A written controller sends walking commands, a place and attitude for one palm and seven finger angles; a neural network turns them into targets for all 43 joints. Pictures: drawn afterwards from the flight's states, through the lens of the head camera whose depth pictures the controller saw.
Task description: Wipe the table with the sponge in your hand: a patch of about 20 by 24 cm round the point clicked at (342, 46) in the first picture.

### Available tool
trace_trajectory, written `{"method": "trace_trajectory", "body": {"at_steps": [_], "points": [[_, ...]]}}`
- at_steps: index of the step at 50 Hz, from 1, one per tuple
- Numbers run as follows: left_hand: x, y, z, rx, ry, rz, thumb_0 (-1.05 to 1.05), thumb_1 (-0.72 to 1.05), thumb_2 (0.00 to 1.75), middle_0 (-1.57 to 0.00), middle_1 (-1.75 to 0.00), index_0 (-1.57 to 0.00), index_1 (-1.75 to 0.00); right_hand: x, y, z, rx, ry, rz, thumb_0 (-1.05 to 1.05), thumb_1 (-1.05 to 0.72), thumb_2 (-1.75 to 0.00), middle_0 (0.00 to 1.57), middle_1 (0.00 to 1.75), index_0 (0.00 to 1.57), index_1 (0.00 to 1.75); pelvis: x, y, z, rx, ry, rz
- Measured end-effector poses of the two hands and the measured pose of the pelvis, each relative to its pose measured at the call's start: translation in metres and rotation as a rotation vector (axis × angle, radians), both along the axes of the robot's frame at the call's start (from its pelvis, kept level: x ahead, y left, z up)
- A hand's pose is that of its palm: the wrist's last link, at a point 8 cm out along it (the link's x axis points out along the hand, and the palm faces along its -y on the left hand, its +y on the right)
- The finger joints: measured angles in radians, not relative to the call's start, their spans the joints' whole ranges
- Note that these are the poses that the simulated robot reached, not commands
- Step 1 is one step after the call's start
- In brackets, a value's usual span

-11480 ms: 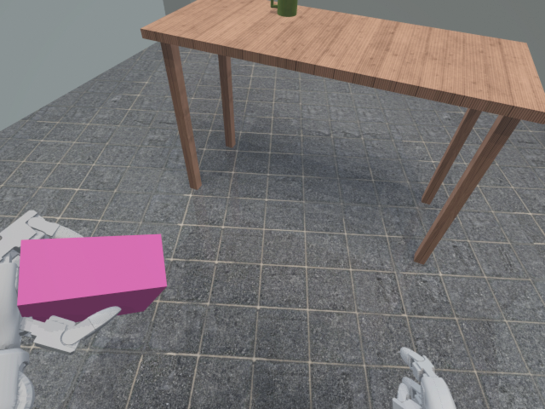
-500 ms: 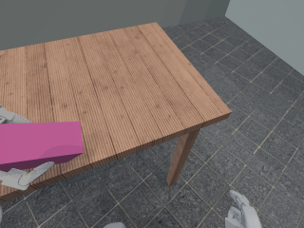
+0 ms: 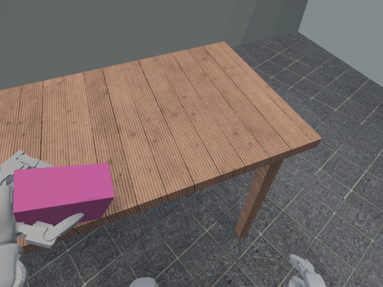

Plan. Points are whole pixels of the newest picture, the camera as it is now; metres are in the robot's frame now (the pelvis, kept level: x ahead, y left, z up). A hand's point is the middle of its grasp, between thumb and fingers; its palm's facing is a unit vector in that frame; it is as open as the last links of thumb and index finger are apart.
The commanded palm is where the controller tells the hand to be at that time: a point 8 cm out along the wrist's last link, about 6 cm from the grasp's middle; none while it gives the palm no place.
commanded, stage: shuffle to correct the standing spot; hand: left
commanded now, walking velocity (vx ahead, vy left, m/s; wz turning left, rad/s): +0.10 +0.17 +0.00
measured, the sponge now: (79, 196) +0.24 +0.21 +0.12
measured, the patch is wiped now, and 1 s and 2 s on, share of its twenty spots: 0.00 0.00 0.00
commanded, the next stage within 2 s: come to a stop and stand still in 0.78 s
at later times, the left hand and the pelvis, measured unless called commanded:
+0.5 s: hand out of the picture +0.19 +0.32 +0.16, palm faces +0.43 -0.82 -0.38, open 10.1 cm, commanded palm +0.13 +0.36 +0.17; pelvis -0.03 +0.08 -0.01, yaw +0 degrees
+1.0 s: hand (3, 190) +0.22 +0.29 +0.17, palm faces +0.39 -0.80 -0.46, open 10.1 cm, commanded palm +0.16 +0.34 +0.17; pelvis +0.01 +0.06 -0.02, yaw +0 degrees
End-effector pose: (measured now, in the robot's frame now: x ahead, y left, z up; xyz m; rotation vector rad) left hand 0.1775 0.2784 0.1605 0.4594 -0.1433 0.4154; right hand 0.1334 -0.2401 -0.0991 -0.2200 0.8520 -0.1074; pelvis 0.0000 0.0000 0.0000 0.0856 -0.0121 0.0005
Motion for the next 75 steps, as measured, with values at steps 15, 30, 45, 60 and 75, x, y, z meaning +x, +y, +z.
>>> {"method": "trace_trajectory", "body": {"at_steps": [15,30,45,60,75], "points": [[-0.027,0.077,0.038,0.164,-0.181,-0.078,-0.01,-0.50,1.01,-0.72,-1.37,-0.74,-1.36,-0.013,0.090,0.005,0.052,-0.119,-0.052,0.01,-0.90,-0.90,0.20,0.30,0.20,0.30,-0.023,0.068,-0.014,-0.049,0.021,-0.011],[-0.022,0.082,0.021,0.038,-0.100,-0.067,-0.01,-0.51,1.02,-0.72,-1.37,-0.74,-1.35,-0.012,0.103,0.008,0.018,-0.050,0.022,0.01,-0.90,-0.90,0.20,0.30,0.20,0.30,-0.024,0.083,-0.001,-0.027,0.006,-0.005],[-0.002,0.076,0.026,0.112,-0.106,-0.105,-0.01,-0.51,1.02,-0.72,-1.37,-0.74,-1.35,0.021,0.105,0.008,0.058,-0.125,-0.002,0.01,-0.90,-0.90,0.20,0.30,0.20,0.30,-0.003,0.077,-0.013,-0.057,-0.001,-0.013],[0.010,0.044,0.026,0.087,-0.023,-0.041,-0.01,-0.51,1.02,-0.72,-1.36,-0.74,-1.35,0.040,0.057,0.010,0.037,-0.085,0.007,0.01,-0.90,-0.90,0.20,0.30,0.20,0.30,0.015,0.044,0.003,-0.016,0.002,0.001],[0.033,0.102,0.050,0.178,-0.223,-0.007,-0.01,-0.51,1.02,-0.72,-1.36,-0.74,-1.35,0.047,0.066,0.024,-0.022,-0.147,0.049,0.01,-0.90,-0.90,0.20,0.30,0.20,0.30,0.004,0.059,-0.005,-0.084,-0.001,-0.022]]}}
